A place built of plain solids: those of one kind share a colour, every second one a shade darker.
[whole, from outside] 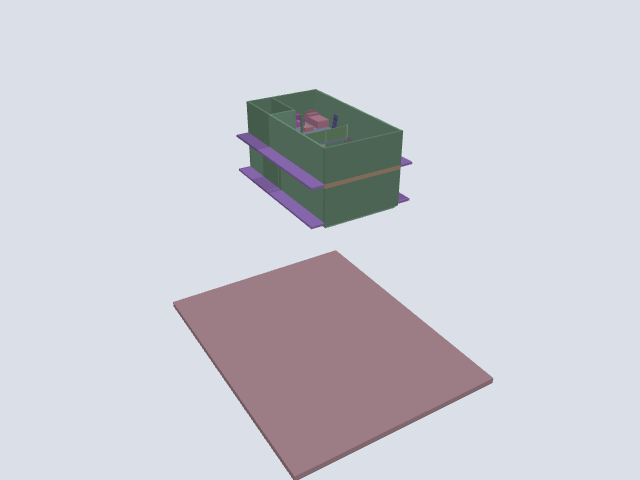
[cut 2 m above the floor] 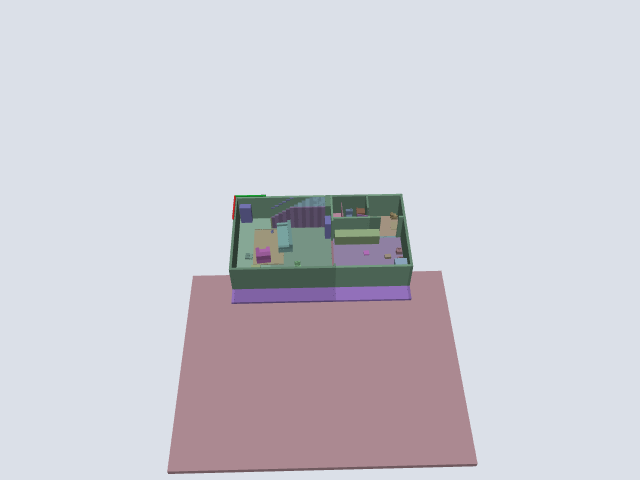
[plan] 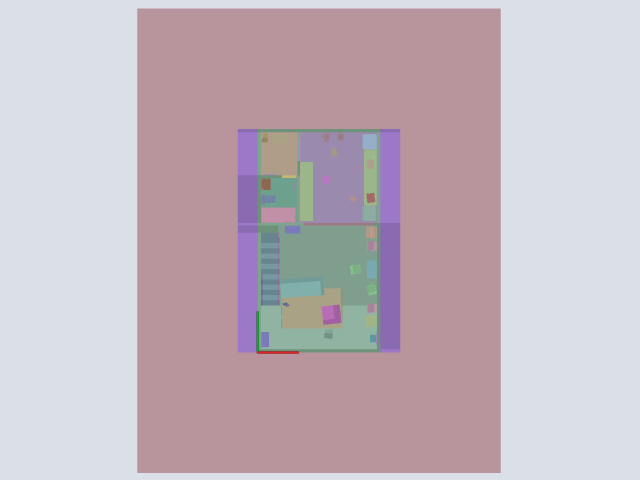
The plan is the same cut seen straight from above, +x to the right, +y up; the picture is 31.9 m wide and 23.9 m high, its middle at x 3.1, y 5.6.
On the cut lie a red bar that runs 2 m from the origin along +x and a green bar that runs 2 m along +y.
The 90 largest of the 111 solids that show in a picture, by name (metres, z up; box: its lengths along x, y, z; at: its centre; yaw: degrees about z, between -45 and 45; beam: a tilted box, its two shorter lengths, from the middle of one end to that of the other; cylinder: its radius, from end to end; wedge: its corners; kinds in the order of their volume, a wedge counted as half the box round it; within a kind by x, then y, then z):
{
 "under_1": {"box": [18.1, 23.13, 0.5], "at": [3.05, 5.57, -14.85]},
 "wall_1": {"box": [0.16, 5.81, 2.8], "at": [0.08, 3.06, 1.1]},
 "wall_2": {"box": [0.16, 7.29, 2.44], "at": [0.08, 3.81, 4.02]},
 "wall_3": {"box": [0.16, 2.24, 2.8], "at": [0.08, 7.57, 1.1]},
 "wall_4": {"box": [0.16, 3.39, 2.44], "at": [0.08, 9.28, 4.02]},
 "wall_5": {"box": [0.16, 2.15, 2.8], "at": [0.08, 9.89, 1.1]},
 "wall_6": {"box": [1.01, 0.35, 2.8], "at": [0.51, 6.14, 1.1]},
 "wall_7": {"box": [1.21, 0.13, 2.8], "at": [0.6, 8.76, 1.1]},
 "wall_8": {"box": [2.11, 0.13, 2.44], "at": [1.05, 7.51, 4.02]},
 "wall_9": {"box": [2.29, 0.13, 2.8], "at": [1.15, 6.38, 1.1]},
 "wall_10": {"box": [0.13, 0.19, 2.44], "at": [2.04, 6.42, 4.02]},
 "wall_11": {"box": [0.13, 2.24, 2.8], "at": [2.04, 7.57, 1.1]},
 "wall_12": {"box": [0.13, 0.71, 2.8], "at": [2.04, 9.18, 1.1]},
 "wall_13": {"box": [0.13, 3.39, 2.44], "at": [2.04, 9.28, 4.02]},
 "wall_14": {"box": [0.13, 0.29, 2.8], "at": [2.04, 10.82, 1.1]},
 "wall_15": {"box": [6.1, 0.16, 5.54], "at": [3.05, 0.08, 2.47]},
 "wall_16": {"box": [6.1, 0.16, 5.54], "at": [3.05, 11.05, 2.47]},
 "wall_17": {"box": [0.34, 0.13, 2.8], "at": [5.93, 6.38, 1.1]},
 "wall_18": {"box": [0.16, 6.16, 2.8], "at": [6.02, 3.24, 1.1]},
 "wall_19": {"box": [0.16, 10.81, 2.44], "at": [6.02, 5.57, 4.02]},
 "wall_20": {"box": [0.16, 4.52, 2.8], "at": [6.02, 8.71, 1.1]},
 "stair_1": {"box": [0.85, 3.63, 0.49], "at": [0.58, 4.15, -0.06]},
 "stair_2": {"box": [0.85, 3.37, 0.67], "at": [0.58, 4.28, 0.04]},
 "stair_3": {"box": [0.85, 3.11, 0.86], "at": [0.58, 4.41, 0.13]},
 "stair_4": {"box": [0.85, 2.85, 1.05], "at": [0.58, 4.54, 0.22]},
 "stair_5": {"box": [0.85, 2.59, 1.23], "at": [0.58, 4.67, 0.32]},
 "stair_6": {"box": [0.85, 2.33, 1.42], "at": [0.58, 4.8, 0.41]},
 "stair_7": {"box": [0.85, 2.07, 1.61], "at": [0.58, 4.93, 0.5]},
 "stair_8": {"box": [0.85, 1.81, 1.8], "at": [0.58, 5.06, 0.6]},
 "stair_9": {"box": [0.85, 1.55, 1.98], "at": [0.58, 5.19, 0.69]},
 "stair_10": {"box": [0.85, 1.29, 2.17], "at": [0.58, 5.32, 0.78]},
 "stair_11": {"box": [0.85, 1.04, 2.36], "at": [0.58, 5.45, 0.88]},
 "stair_12": {"box": [0.85, 0.78, 2.54], "at": [0.58, 5.58, 0.97]},
 "stair_13": {"box": [0.85, 0.52, 2.73], "at": [0.58, 5.71, 1.06]},
 "floor_living_1": {"box": [5.78, 2.18, 0.5], "at": [3.05, 1.25, -0.25]},
 "floor_living_2": {"box": [4.93, 3.98, 0.5], "at": [3.48, 4.33, -0.25]},
 "floor_kitchen_1": {"box": [3.83, 4.52, 0.5], "at": [4.03, 8.71, -0.25]},
 "upper_floor_next_1": {"box": [1.0, 5.81, 0.16], "at": [-0.5, 3.06, -0.08]},
 "upper_floor_next_2": {"box": [1.0, 7.29, 0.16], "at": [-0.5, 3.81, 2.72]},
 "upper_floor_next_3": {"box": [1.0, 0.35, 0.16], "at": [-0.5, 6.14, -0.08]},
 "upper_floor_next_4": {"box": [1.0, 2.24, 0.16], "at": [-0.5, 7.57, -0.08]},
 "upper_floor_next_5": {"box": [1.0, 3.39, 0.16], "at": [-0.5, 9.28, 2.72]},
 "upper_floor_next_6": {"box": [1.0, 2.15, 0.16], "at": [-0.5, 9.89, -0.08]},
 "upper_floor_next_7": {"box": [1.0, 6.16, 0.16], "at": [6.6, 3.24, -0.08]},
 "upper_floor_next_8": {"box": [1.0, 4.52, 0.16], "at": [6.6, 8.71, -0.08]},
 "upper_floor_sleeping_1": {"box": [3.83, 4.65, 0.16], "at": [4.03, 8.64, 2.72]},
 "floor_shower_1": {"box": [1.82, 2.24, 0.5], "at": [1.07, 7.57, -0.25]},
 "floor_hall_1": {"box": [1.82, 2.15, 0.5], "at": [1.07, 9.89, -0.25]},
 "child_bed_1": {"box": [0.96, 1.96, 0.48], "at": [5.44, 9.96, 3.04]},
 "child_bed_2": {"box": [1.06, 2.06, 0.4], "at": [5.44, 9.96, 3.18]},
 "child_bed_3": {"box": [0.96, 0.55, 0.2], "at": [5.44, 10.66, 3.38]},
 "counter_run_1": {"box": [0.61, 2.93, 0.78], "at": [2.42, 8.02, 0.49]},
 "counter_run_2": {"box": [0.64, 2.93, 0.038], "at": [2.44, 8.02, 0.9]},
 "counter_run_3": {"box": [0.64, 2.81, 0.038], "at": [5.61, 8.71, 0.9]},
 "fridge_1": {"box": [0.7, 0.75, 1.72], "at": [5.58, 10.49, 0.86]},
 "sofa_1": {"box": [2.16, 0.23, 0.39], "at": [2.19, 3.61, 0.65], "yaw": 4.1},
 "sofa_2": {"box": [2.16, 0.93, 0.34], "at": [2.22, 3.25, 0.28], "yaw": 4.1},
 "flat_shelf_1": {"box": [0.39, 0.76, 1.46], "at": [0.36, 0.64, 0.73]},
 "flat_shelf_2": {"box": [0.76, 0.39, 1.46], "at": [1.74, 6.12, 0.73]},
 "stair_pan_1": {"box": [0.08, 0.26, 1.95], "at": [1.05, 3.25, 0.67]},
 "stair_pan_2": {"box": [0.08, 0.26, 2.13], "at": [1.05, 3.51, 0.77]},
 "stair_pan_3": {"box": [0.08, 0.26, 2.32], "at": [1.05, 3.76, 0.86]},
 "stair_pan_4": {"box": [0.08, 0.26, 2.51], "at": [1.05, 4.02, 0.95]},
 "stair_pan_5": {"box": [0.08, 0.26, 2.7], "at": [1.05, 4.28, 1.05]},
 "stair_pan_6": {"box": [0.08, 0.26, 2.88], "at": [1.05, 4.54, 1.14]},
 "stair_pan_7": {"box": [0.08, 0.26, 3.07], "at": [1.05, 4.8, 1.23]},
 "stair_pan_8": {"box": [0.08, 0.26, 3.26], "at": [1.05, 5.06, 1.33]},
 "stair_pan_9": {"box": [0.08, 0.26, 3.44], "at": [1.05, 5.32, 1.42]},
 "stair_pan_10": {"box": [0.08, 0.26, 3.63], "at": [1.05, 5.58, 1.51]},
 "stair_pan_11": {"box": [0.08, 0.26, 3.82], "at": [1.05, 5.84, 1.61]},
 "bathtub_1": {"box": [1.7, 0.76, 0.41], "at": [1.03, 6.84, 0.2]},
 "armchair_club_1": {"box": [0.87, 0.24, 0.18], "at": [3.62, 2.22, 0.51], "yaw": 6.2},
 "armchair_club_2": {"box": [0.9, 0.92, 0.35], "at": [3.67, 1.88, 0.24], "yaw": 6.2},
 "armchair_club_3": {"box": [0.87, 0.24, 0.18], "at": [3.69, 1.54, 0.51], "yaw": 6.2},
 "armchair_club_4": {"box": [0.33, 0.92, 0.38], "at": [3.96, 1.91, 0.61], "yaw": 6.2},
 "rug_1": {"box": [2.9, 2.0, 0.08], "at": [2.69, 2.19, -0.03], "yaw": 0.2},
 "range_flat_1": {"box": [0.65, 0.76, 0.94], "at": [5.61, 6.92, 0.47]},
 "wall_band_1": {"box": [6.1, 0.16, 0.31], "at": [3.05, 0.08, 2.65]},
 "stair_guard_1": {"box": [3.83, 0.08, 0.91], "at": [4.03, 6.36, 3.26]},
 "floor_gap_kitchen_living_1": {"box": [3.47, 0.13, 0.5], "at": [4.03, 6.38, -0.25]},
 "trunk_1": {"box": [0.76, 0.43, 0.31], "at": [4.12, 9.07, 2.96], "yaw": -0.4},
 "floor_lamp_1": {"box": [0.56, 0.56, 0.26], "at": [5.63, 1.56, 1.37]},
 "floor_gap_hall_kitchen_1": {"box": [0.13, 1.15, 0.5], "at": [2.04, 10.11, -0.25]},
 "bin_bag_1": {"box": [0.32, 0.36, 0.3], "at": [3.43, 10.74, 0.15]},
 "bin_bag_2": {"box": [0.32, 0.34, 0.3], "at": [4.12, 10.73, 0.15]},
 "small_desk_1": {"box": [0.5, 0.9, 0.13], "at": [5.68, 4.13, 0.68]},
 "dish_rack_1": {"box": [0.35, 0.47, 0.34], "at": [5.6, 9.38, 1.08]},
 "pedestal_basin_1": {"box": [0.47, 0.58, 0.2], "at": [0.41, 8.38, 0.75]},
 "microwave_1": {"box": [0.4, 0.47, 0.28], "at": [5.63, 7.7, 1.05], "yaw": 7.6},
 "wc_1": {"box": [0.21, 0.47, 0.45], "at": [0.28, 7.62, 0.56]}
}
